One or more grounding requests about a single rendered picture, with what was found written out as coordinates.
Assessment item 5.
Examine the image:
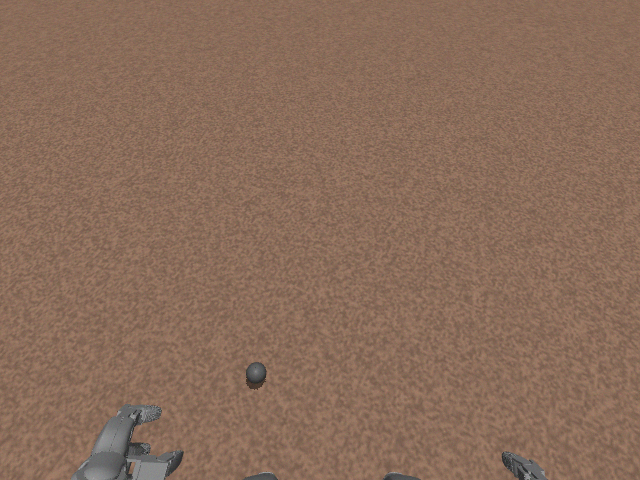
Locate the right robot hand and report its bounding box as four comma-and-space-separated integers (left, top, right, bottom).
502, 452, 548, 480

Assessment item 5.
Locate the left robot arm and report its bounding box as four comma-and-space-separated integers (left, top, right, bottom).
71, 451, 128, 480

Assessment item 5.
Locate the left robot hand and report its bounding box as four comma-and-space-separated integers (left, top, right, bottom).
90, 404, 184, 480

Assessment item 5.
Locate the ball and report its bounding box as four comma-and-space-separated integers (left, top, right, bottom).
246, 362, 266, 384

